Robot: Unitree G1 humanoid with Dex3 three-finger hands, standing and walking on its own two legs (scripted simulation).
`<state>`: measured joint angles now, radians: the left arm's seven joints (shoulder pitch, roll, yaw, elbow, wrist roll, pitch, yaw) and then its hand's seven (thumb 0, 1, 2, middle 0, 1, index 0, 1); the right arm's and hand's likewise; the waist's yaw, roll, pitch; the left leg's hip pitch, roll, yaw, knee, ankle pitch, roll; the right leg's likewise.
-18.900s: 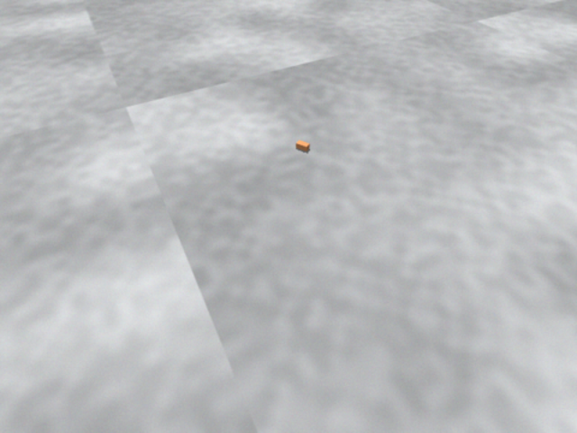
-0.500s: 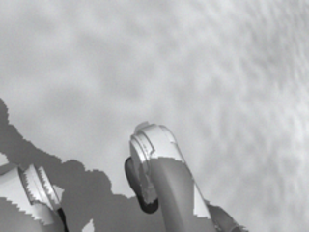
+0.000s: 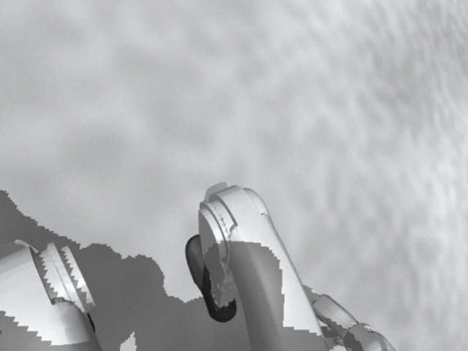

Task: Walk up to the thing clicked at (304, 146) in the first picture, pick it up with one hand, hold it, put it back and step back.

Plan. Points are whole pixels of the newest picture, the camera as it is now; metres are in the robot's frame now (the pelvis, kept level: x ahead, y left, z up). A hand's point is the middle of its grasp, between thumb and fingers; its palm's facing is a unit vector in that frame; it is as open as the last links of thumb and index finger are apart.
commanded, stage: rest palm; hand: left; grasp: from above
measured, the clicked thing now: out of the picture +0.46 +0.36 -0.29
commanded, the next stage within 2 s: close in 0.42 s
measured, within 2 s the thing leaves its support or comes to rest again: neither
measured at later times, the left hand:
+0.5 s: hand out of the picture +0.45 +0.35 -0.26, palm faces -0.42 -0.19 -0.89, open 12.7 cm
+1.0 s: hand out of the picture +0.44 +0.34 -0.25, palm faces -0.43 -0.18 -0.88, open 10.7 cm
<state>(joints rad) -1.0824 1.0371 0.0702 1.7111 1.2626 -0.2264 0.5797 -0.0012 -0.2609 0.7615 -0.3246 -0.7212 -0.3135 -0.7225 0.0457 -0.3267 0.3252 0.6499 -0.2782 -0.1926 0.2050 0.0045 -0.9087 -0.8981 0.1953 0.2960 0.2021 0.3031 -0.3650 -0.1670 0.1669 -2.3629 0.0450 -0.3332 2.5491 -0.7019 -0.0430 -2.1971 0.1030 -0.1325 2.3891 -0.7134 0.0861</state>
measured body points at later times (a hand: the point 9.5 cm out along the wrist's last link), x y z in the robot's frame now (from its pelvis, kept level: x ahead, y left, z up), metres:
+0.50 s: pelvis +0.00 +0.00 +0.00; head +0.29 +0.14 +0.32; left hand +0.47 +0.35 -0.21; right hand +0.07 -0.25 -0.05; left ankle +0.06 +0.14 -0.27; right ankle +0.11 -0.13 -0.27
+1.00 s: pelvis +0.00 +0.00 +0.00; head +0.27 +0.15 +0.32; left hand +0.46 +0.35 -0.20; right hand +0.08 -0.25 -0.05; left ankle +0.06 +0.14 -0.27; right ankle +0.11 -0.13 -0.27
